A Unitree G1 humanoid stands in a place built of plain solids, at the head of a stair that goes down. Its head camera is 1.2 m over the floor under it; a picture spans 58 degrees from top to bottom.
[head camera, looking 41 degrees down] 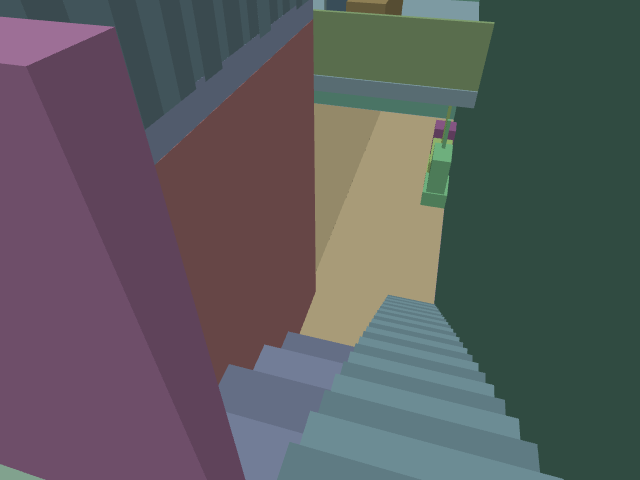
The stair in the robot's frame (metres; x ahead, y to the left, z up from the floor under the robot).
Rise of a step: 0.21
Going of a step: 0.22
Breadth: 0.93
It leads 16 degrees to the right of straight ahead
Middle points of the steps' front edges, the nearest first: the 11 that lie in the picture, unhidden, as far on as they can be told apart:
0.72 -0.41 -0.42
0.93 -0.47 -0.63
1.15 -0.53 -0.84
1.36 -0.59 -1.05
1.58 -0.65 -1.26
1.79 -0.71 -1.47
2.00 -0.77 -1.68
2.22 -0.83 -1.89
2.43 -0.89 -2.10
2.65 -0.95 -2.31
2.86 -1.01 -2.52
